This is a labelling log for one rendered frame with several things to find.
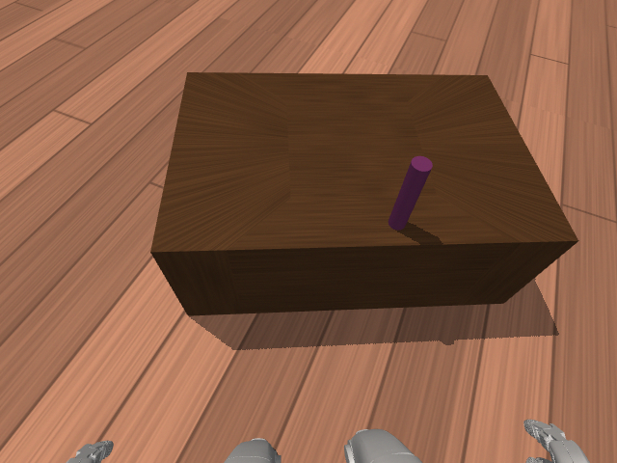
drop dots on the left robot hand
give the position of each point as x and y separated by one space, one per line
93 453

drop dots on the right robot hand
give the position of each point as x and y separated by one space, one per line
554 441

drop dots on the can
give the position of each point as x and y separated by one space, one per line
413 183

